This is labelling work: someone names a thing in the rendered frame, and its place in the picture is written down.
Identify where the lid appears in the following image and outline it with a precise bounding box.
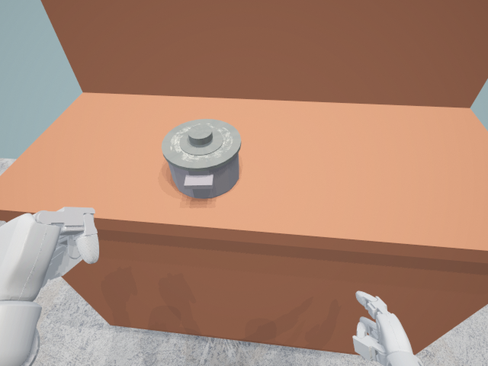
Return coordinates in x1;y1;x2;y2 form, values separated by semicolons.
162;119;241;172

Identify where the pot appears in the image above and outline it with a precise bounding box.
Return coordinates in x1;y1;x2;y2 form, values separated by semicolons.
168;153;239;199

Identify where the robot left hand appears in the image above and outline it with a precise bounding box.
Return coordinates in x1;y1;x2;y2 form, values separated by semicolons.
0;207;99;302

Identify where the left robot forearm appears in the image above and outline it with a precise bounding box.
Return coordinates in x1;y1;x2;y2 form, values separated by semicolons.
0;300;42;366

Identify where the knob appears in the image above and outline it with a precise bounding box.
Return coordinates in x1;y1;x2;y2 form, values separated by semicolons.
188;124;213;145

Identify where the table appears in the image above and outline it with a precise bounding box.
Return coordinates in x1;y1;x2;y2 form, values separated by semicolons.
0;0;488;355

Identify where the robot right hand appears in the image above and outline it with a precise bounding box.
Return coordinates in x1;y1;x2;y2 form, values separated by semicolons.
352;291;413;366

